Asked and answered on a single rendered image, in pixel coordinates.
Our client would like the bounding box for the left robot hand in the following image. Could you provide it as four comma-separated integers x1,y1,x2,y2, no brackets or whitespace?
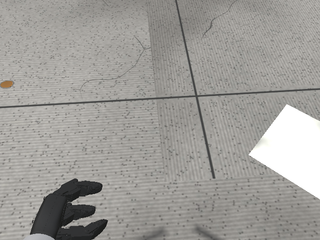
30,178,108,240

